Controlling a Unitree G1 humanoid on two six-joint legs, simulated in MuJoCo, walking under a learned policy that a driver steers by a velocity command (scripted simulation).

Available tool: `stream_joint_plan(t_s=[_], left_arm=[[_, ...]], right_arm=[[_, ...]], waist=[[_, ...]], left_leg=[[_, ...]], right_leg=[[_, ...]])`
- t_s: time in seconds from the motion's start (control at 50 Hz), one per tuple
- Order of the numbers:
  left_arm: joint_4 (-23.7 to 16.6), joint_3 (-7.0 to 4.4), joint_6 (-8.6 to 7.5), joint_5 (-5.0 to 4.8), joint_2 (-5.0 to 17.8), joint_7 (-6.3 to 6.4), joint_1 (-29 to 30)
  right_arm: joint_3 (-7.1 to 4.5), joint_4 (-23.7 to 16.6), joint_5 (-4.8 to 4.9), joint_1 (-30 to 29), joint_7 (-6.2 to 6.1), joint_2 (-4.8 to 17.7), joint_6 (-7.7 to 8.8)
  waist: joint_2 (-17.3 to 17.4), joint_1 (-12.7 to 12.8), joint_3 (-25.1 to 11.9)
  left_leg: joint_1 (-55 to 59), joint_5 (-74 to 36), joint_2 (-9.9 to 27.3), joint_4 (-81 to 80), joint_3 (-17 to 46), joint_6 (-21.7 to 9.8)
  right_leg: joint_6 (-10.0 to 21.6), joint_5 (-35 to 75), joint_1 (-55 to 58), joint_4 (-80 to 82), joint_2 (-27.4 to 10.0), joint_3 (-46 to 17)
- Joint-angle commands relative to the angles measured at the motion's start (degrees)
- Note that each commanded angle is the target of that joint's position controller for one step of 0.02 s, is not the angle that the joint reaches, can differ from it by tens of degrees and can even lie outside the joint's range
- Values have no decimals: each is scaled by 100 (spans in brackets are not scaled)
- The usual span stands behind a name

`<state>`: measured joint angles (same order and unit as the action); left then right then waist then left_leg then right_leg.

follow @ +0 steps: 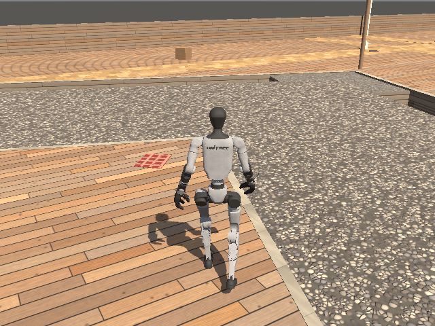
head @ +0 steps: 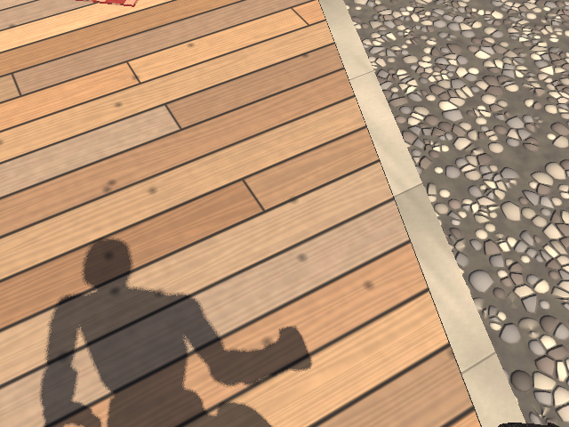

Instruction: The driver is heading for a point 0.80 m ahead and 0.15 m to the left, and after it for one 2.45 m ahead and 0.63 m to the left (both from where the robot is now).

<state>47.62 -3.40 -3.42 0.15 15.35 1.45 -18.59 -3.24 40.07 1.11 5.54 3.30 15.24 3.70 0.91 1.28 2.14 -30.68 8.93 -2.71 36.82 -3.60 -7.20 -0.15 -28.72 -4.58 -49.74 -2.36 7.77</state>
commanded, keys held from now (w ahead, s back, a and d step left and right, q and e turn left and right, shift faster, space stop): w+q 0.82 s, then w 0.12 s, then w+e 0.06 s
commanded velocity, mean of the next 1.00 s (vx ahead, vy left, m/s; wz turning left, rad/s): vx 0.50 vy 0.00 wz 0.54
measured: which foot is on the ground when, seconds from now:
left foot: down 0.00-0.42, up 0.44-0.94, down 0.96-1.00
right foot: up 0.00-0.40, down 0.42-0.96, up 0.98-1.00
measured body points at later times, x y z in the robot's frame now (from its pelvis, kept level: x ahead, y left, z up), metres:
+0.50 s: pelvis +0.29 -0.02 +0.01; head +0.31 -0.02 +0.46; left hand +0.41 +0.28 -0.06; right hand +0.44 -0.28 -0.10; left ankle +0.12 +0.06 -0.65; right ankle +0.40 -0.11 -0.71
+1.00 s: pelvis +0.51 +0.12 +0.00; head +0.54 +0.15 +0.45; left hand +0.36 +0.36 -0.13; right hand +0.83 +0.05 -0.06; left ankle +0.54 +0.24 -0.71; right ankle +0.41 -0.10 -0.66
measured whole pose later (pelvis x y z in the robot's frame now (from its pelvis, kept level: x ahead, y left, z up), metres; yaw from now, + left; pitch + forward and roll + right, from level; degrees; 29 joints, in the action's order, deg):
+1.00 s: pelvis +0.51 +0.12 +0.00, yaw +34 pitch +2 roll -1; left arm 49.9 -3.4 -3.8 -1.0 17.4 0.1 -20.1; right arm -3.1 33.6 0.7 3.6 2.3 15.1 2.1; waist 0.2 3.5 3.0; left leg -29.2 9.4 -0.8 36.7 -2.5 -5.0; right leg -1.2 -28.3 -4.7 -47.4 -5.2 7.1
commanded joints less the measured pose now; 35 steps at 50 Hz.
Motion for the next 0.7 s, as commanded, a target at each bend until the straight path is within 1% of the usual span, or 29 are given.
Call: stream_joint_plan(t_s=[0.02, 0.04, 0.06, 0.08, 0.1, 0.12, 0.14, 0.16, 0.2, 0.24, 0.28, 0.32, 0.36, 0.38, 0.4, 0.42, 0.44, 0.46, 0.48, 0.5, 0.52, 0.54, 0.56, 0.58, 0.6, 0.62, 0.66, 0.7], left_arm=[[-912, -62, -532, -212, 779, -184, 444], [-1025, -31, -588, -228, 764, -187, 698], [-985, -47, -577, -95, 724, -137, 752], [-980, -102, -511, 11, 793, -106, 674], [-993, -122, -424, 43, 776, -107, 551], [-1002, -112, -354, 71, 699, -97, 460], [-1008, -91, -297, 87, 619, -82, 448], [-1057, -67, -260, 100, 556, -64, 563], [-1187, -4, -242, 109, 426, -46, 1018], [-1272, 50, -268, 78, 316, -75, 1471], [-1349, 48, -309, 0, 360, -135, 1829], [-1422, 0, -364, -49, 505, -194, 1999], [-1432, -85, -424, -66, 686, -237, 1913], [-1399, -129, -452, -76, 750, -241, 1727], [-1292, -190, -481, -65, 812, -226, 1318], [-1208, -277, -512, 13, 997, -188, 725], [-1146, -358, -498, 72, 1338, -131, -168], [-914, -442, -424, 115, 1676, -196, -451], [-1078, -317, -407, 9, 1042, -207, -219], [-1106, -232, -364, -18, 749, -171, -18], [-1122, -181, -329, 31, 680, -170, 228], [-1070, -149, -307, 43, 577, -165, 378], [-1034, -125, -316, 68, 532, -154, 446], [-981, -125, -338, 53, 502, -157, 459], [-915, -135, -360, 31, 522, -163, 441], [-848, -161, -378, 22, 598, -165, 419], [-719, -212, -379, 35, 742, -154, 368], [-621, -238, -342, 41, 831, -135, 352]], right_arm=[[-397, -24, -55, 1930, -121, 1217, 44], [-337, -80, 0, 1531, -130, 996, 55], [-280, -183, 24, 1104, -130, 832, 49], [-222, -289, -14, 845, -147, 669, 43], [-206, -367, -51, 741, -166, 639, 35], [-227, -379, -49, 708, -187, 696, 49], [-243, -362, -45, 743, -215, 763, 62], [-264, -341, -46, 799, -251, 849, 67], [-292, -286, -8, 937, -326, 949, 37], [-293, -235, 36, 1105, -370, 957, -17], [-296, -195, 43, 1293, -390, 987, -64], [-295, -151, 65, 1437, -401, 987, -100], [-294, -156, 57, 1428, -418, 965, -120], [-300, -182, 43, 1344, -423, 965, -128], [-275, -229, 32, 1227, -421, 873, -135], [-190, -300, -2, 1181, -402, 631, -112], [-59, -424, -121, 1294, -391, 271, -88], [-7, -596, 100, 2096, -381, 162, -32], [-125, -377, 152, 1968, -403, 802, -52], [-199, -461, 86, 1331, -393, 1029, -92], [-196, -517, 18, 1068, -393, 929, -121], [-212, -588, -21, 904, -367, 848, -123], [-215, -607, 25, 955, -325, 748, -145], [-202, -598, 60, 1005, -305, 642, -176], [-186, -606, 61, 992, -297, 545, -208], [-173, -643, 43, 908, -296, 493, -232], [-148, -717, 12, 696, -296, 430, -253], [-131, -742, 15, 505, -262, 398, -240]], waist=[[490, -918, -2103], [116, -700, -1334], [-280, -400, -856], [-225, -191, -643], [-77, -42, -572], [12, 24, -537], [50, 47, -506], [70, 33, -450], [188, -113, -356], [351, -327, -370], [468, -511, -408], [523, -560, -407], [616, -449, -411], [709, -317, -412], [729, -70, -512], [580, 228, -964], [-266, 496, -1782], [-2409, 38, -2134], [-1436, 213, -1565], [-850, 360, -914], [-439, 254, -592], [-431, 160, -326], [-614, 40, -256], [-736, 2, -237], [-748, -16, -214], [-696, -25, -167], [-554, -8, -119], [-502, 37, -121]], left_leg=[[5333, 191, 2055, -1807, 4484, -1632], [4379, -122, 1805, -1856, 3620, -1365], [3424, -659, 1540, -1929, 3028, -1163], [2760, -1118, 1351, -2069, 2646, -1088], [2336, -1297, 1216, -2212, 2485, -1074], [2070, -1569, 1145, -2291, 2346, -1097], [1831, -1836, 1087, -2317, 2153, -1093], [1634, -1981, 1002, -2338, 1978, -1058], [1413, -1855, 784, -2297, 1714, -878], [1380, -1420, 595, -2147, 1605, -664], [1493, -975, 640, -2034, 1810, -575], [1800, -640, 812, -1795, 2202, -529], [2119, -409, 985, -1496, 2638, -431], [2174, -425, 1021, -1327, 2785, -367], [2119, -547, 889, -1016, 2781, -252], [1845, -632, 600, -171, 2527, -59], [1056, 613, 133, 1528, 1894, 186], [-973, 2647, -349, 3148, 1385, 447], [-1540, 2243, 114, 3839, 1542, 537], [-1635, 1668, 288, 3955, 1365, 574], [-1406, 1265, 471, 3834, 1232, 608], [-1308, 1020, 613, 3579, 1225, 626], [-1059, 879, 750, 3429, 1175, 627], [-954, 808, 787, 3323, 1078, 645], [-966, 763, 807, 3241, 1007, 673], [-1058, 661, 836, 3109, 991, 706], [-1287, 373, 881, 2711, 995, 781], [-1369, -104, 899, 2192, 940, 812]], right_leg=[[86, -103, -4265, -3472, 282, -1569], [162, 436, -4262, -2928, 24, -1456], [116, 700, -3957, -2401, -192, -1352], [46, 891, -3555, -2039, -337, -1330], [-25, 1005, -3262, -1848, -394, -1313], [-122, 1086, -3152, -1630, -406, -1234], [-213, 1184, -3081, -1383, -401, -1161], [-295, 1391, -3059, -1060, -363, -1092], [-401, 2085, -2990, -175, -235, -1002], [-407, 2834, -2725, 812, -30, -973], [-416, 3220, -2494, 1448, 173, -961], [-349, 3114, -2416, 1823, 242, -1096], [-194, 2752, -2233, 2092, 262, -1219], [-85, 2548, -2003, 2180, 256, -1216], [58, 2565, -1456, 2422, 266, -1129], [308, 2511, -412, 2417, -96, -1370], [651, 2220, 1084, 2410, -1171, -2481], [1548, 732, 2371, 3061, -2250, -5306], [1405, -330, 1988, 3269, -2165, -5278], [1153, -31, 1330, 3278, -1908, -4227], [1039, 794, 673, 3360, -1647, -3505], [1018, 1378, 246, 3479, -1425, -2992], [954, 1712, -55, 3612, -1268, -2546], [965, 1917, -183, 3740, -1179, -2242], [1013, 2156, -241, 3826, -1164, -1994], [1061, 2383, -259, 3907, -1192, -1801], [1132, 2841, -136, 3988, -1273, -1476], [1095, 3161, 52, 3998, -1266, -1108]])
Next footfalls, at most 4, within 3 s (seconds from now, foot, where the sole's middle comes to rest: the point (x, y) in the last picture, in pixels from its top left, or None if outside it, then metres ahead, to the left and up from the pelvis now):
0.42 right None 0.44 -0.10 -0.75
0.96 left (192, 364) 0.57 0.27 -0.75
1.46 right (232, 254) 0.88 0.20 -0.75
1.90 left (148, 279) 0.80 0.41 -0.75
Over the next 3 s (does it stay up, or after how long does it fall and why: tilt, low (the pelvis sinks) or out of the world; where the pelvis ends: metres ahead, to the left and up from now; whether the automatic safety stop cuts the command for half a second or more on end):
stays up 0.72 0.23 0.02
